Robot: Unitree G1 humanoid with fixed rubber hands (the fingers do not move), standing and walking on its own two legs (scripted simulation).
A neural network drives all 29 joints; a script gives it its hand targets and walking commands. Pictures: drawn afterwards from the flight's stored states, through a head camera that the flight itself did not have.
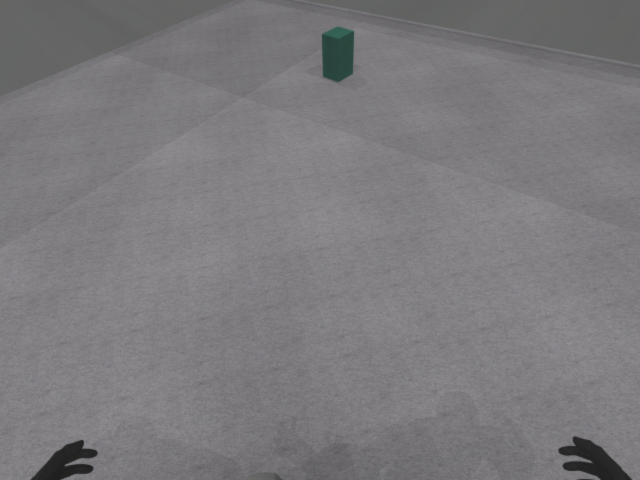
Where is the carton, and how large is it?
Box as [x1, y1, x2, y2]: [322, 26, 353, 81]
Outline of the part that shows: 337,26 322,34 323,76 339,81 352,73 353,31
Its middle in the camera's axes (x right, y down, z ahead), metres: +0.11 -1.27 +2.63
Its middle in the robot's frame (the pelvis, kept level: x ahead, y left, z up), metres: +2.77 -0.06 -0.63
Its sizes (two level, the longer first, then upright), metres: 0.165 0.141 0.285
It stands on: the floor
